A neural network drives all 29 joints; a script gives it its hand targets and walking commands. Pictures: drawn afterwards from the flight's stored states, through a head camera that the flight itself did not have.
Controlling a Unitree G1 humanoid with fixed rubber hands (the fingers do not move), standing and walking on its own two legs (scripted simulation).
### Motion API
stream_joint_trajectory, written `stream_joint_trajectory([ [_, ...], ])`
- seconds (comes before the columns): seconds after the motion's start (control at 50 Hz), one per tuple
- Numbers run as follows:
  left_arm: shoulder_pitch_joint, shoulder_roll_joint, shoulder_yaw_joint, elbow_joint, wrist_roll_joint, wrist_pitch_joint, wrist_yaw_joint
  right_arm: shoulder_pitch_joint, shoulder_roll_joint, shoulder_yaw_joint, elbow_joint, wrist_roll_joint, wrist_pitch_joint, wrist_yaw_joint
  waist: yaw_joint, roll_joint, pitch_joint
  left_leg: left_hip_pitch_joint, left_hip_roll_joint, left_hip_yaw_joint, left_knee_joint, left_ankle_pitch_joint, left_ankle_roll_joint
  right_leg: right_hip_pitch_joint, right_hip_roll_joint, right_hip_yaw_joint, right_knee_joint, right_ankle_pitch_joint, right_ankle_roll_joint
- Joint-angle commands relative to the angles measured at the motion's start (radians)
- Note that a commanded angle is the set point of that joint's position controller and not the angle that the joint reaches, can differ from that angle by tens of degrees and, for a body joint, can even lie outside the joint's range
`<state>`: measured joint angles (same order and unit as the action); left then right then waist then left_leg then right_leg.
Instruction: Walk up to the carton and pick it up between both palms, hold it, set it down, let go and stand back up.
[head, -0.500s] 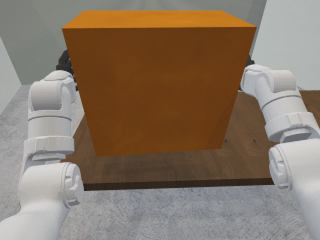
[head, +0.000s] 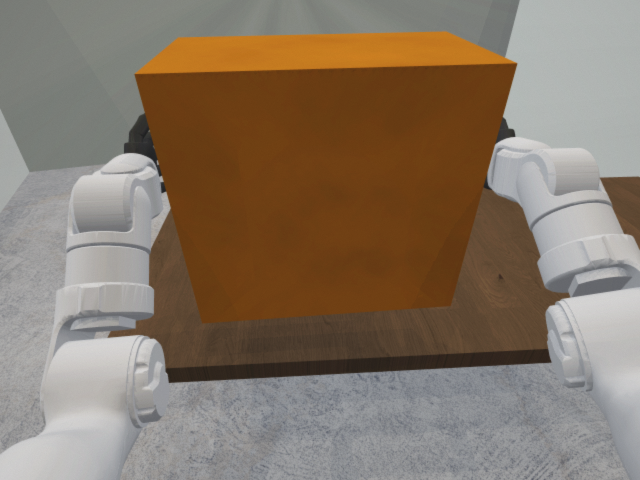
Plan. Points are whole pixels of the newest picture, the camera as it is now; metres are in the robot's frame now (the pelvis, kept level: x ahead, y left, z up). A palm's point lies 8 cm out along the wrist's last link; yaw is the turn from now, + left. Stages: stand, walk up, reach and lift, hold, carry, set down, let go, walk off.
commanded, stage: hold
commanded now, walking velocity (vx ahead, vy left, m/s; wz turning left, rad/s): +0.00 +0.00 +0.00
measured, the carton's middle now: (322, 179) +0.38 +0.00 +0.26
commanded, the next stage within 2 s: none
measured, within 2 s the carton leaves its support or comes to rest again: neither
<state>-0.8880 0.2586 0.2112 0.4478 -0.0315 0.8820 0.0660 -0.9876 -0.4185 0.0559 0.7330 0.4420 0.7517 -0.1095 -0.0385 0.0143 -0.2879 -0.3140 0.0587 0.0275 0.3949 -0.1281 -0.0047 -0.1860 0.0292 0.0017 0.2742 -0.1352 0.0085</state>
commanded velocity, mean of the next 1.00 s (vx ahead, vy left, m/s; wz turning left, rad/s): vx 0.00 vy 0.00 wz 0.00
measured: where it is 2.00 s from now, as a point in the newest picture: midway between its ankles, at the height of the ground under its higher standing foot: outside the picture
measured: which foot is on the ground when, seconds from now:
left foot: down 0.00-1.00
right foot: down 0.00-1.00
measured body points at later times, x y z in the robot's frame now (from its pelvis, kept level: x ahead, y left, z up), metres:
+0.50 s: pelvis +0.00 +0.00 +0.00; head -0.09 +0.02 +0.44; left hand +0.38 +0.21 +0.29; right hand +0.39 -0.20 +0.30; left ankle +0.05 +0.12 -0.75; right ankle +0.00 -0.13 -0.75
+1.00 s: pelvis +0.00 +0.00 +0.00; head -0.09 +0.00 +0.44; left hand +0.38 +0.21 +0.31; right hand +0.40 -0.20 +0.30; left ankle +0.05 +0.12 -0.75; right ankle +0.00 -0.13 -0.75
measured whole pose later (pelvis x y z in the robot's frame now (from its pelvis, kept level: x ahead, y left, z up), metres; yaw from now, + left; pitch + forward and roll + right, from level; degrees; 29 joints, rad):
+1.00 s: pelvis +0.00 +0.00 +0.00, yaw +1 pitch +3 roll -2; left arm -0.99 0.28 0.24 0.56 -0.01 0.86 0.05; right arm -1.10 -0.41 0.04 0.86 0.39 0.72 -0.07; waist -0.01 0.04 -0.30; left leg -0.32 0.05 0.01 0.38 -0.12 0.00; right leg -0.18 0.02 -0.01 0.26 -0.14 0.01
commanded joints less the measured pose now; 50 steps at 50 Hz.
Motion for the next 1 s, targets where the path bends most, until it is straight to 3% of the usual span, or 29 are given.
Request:
stream_joint_trajectory([
  [0.0,-0.993,-0.581,-0.324,-0.297,-0.228,-0.094,-0.169,-1.117,0.676,0.127,-0.474,0.191,-0.102,0.173,0.022,0.005,-0.425,0.280,-0.063,-0.067,-0.040,0.140,0.017,0.029,0.051,0.056,-0.032,0.152,0.000],
  [0.14,-1.024,-0.592,-0.327,-0.231,-0.256,-0.105,-0.176,-1.145,0.681,0.104,-0.426,0.160,-0.098,0.179,0.012,-0.013,-0.423,0.267,-0.055,-0.067,-0.050,0.094,0.025,0.005,0.043,0.068,-0.040,0.108,-0.010],
  [0.4,-1.053,-0.599,-0.324,-0.252,-0.275,-0.122,-0.179,-1.123,0.653,0.093,-0.387,0.179,-0.100,0.171,-0.009,0.050,-0.462,0.302,-0.058,-0.078,-0.029,0.178,-0.006,0.035,0.041,0.067,-0.032,0.180,-0.011],
  [0.56,-1.047,-0.597,-0.321,-0.279,-0.261,-0.120,-0.169,-1.126,0.661,0.102,-0.407,0.192,-0.107,0.176,0.003,0.044,-0.456,0.300,-0.060,-0.079,-0.027,0.190,-0.005,0.037,0.048,0.059,-0.029,0.186,-0.005],
  [0.58,-1.136,-0.602,-0.300,-0.394,-0.251,-0.138,-0.162,-1.176,0.663,0.071,-0.380,0.185,-0.120,0.194,0.029,0.094,-0.518,0.289,-0.052,-0.080,-0.027,0.187,-0.029,-0.007,0.054,0.024,-0.011,0.147,-0.009],
  [0.6,-1.128,-0.599,-0.289,-0.359,-0.241,-0.128,-0.157,-1.176,0.655,0.067,-0.367,0.173,-0.125,0.205,0.031,0.100,-0.498,0.295,-0.054,-0.073,-0.025,0.169,-0.031,-0.020,0.051,0.024,-0.023,0.117,-0.015],
  [0.64,-1.126,-0.590,-0.276,-0.310,-0.231,-0.119,-0.161,-1.180,0.644,0.048,-0.318,0.148,-0.128,0.215,0.019,0.080,-0.462,0.288,-0.050,-0.069,-0.042,0.105,-0.022,-0.036,0.048,0.022,-0.034,0.075,-0.016],
  [0.78,-1.043,-0.525,-0.215,-0.190,-0.191,-0.107,-0.193,-1.189,0.676,0.086,-0.308,0.146,-0.122,0.186,0.034,-0.051,-0.446,0.262,-0.067,-0.058,-0.038,0.100,0.022,0.063,0.044,0.035,-0.032,0.169,0.015],
  [0.92,-1.018,-0.539,-0.246,-0.195,-0.199,-0.109,-0.215,-1.143,0.628,0.056,-0.296,0.132,-0.113,0.179,-0.011,-0.025,-0.417,0.260,-0.062,-0.067,-0.045,0.123,-0.002,0.072,0.046,0.037,-0.037,0.188,0.004],
  [0.94,-0.851,-0.511,-0.269,-0.042,-0.198,-0.087,-0.230,-1.099,0.591,0.117,-0.350,0.120,-0.102,0.162,-0.047,-0.131,-0.344,0.291,-0.061,-0.052,-0.044,0.138,0.039,0.086,0.034,0.086,-0.060,0.239,-0.008],
  [0.96,-0.881,-0.509,-0.277,-0.116,-0.222,-0.101,-0.243,-1.098,0.625,0.118,-0.389,0.147,-0.100,0.147,-0.036,-0.110,-0.375,0.291,-0.061,-0.062,-0.044,0.175,0.036,0.118,0.034,0.075,-0.047,0.271,-0.006],
  [0.98,-0.891,-0.501,-0.280,-0.119,-0.221,-0.101,-0.247,-1.104,0.613,0.119,-0.411,0.156,-0.094,0.139,-0.043,-0.089,-0.387,0.306,-0.063,-0.061,-0.035,0.196,0.028,0.124,0.033,0.079,-0.047,0.297,-0.009],
])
